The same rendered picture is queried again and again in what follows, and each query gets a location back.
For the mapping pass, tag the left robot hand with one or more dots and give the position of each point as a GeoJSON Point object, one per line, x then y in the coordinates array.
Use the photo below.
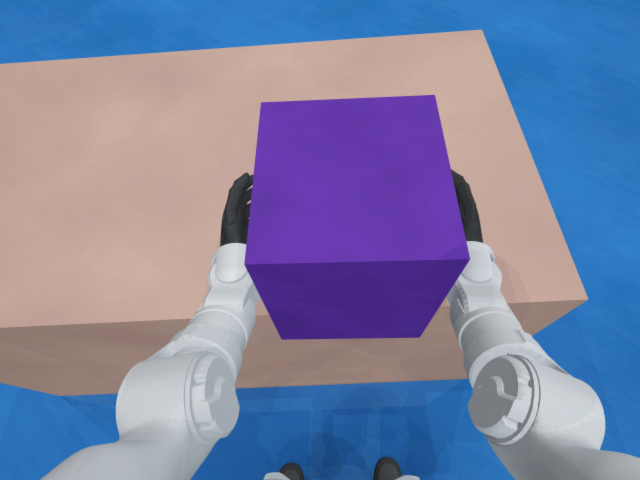
{"type": "Point", "coordinates": [235, 218]}

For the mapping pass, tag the carton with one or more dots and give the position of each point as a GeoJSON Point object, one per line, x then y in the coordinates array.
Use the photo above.
{"type": "Point", "coordinates": [354, 228]}

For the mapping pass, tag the right robot forearm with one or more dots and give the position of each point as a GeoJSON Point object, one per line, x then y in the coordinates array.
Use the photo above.
{"type": "Point", "coordinates": [483, 323]}

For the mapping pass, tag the right robot foot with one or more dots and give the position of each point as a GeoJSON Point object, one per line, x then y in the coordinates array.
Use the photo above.
{"type": "Point", "coordinates": [387, 469]}

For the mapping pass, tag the pedestal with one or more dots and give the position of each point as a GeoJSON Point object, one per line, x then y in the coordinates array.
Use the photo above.
{"type": "Point", "coordinates": [114, 176]}

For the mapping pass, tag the left robot upper arm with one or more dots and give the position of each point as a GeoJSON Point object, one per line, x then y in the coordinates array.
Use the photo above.
{"type": "Point", "coordinates": [170, 412]}

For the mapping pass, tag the right robot upper arm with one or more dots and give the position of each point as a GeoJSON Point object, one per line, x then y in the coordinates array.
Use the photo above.
{"type": "Point", "coordinates": [543, 424]}

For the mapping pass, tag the right robot hand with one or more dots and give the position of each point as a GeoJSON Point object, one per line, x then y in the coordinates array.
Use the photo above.
{"type": "Point", "coordinates": [468, 210]}

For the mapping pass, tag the left robot forearm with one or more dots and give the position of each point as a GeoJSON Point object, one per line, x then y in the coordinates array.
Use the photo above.
{"type": "Point", "coordinates": [224, 321]}

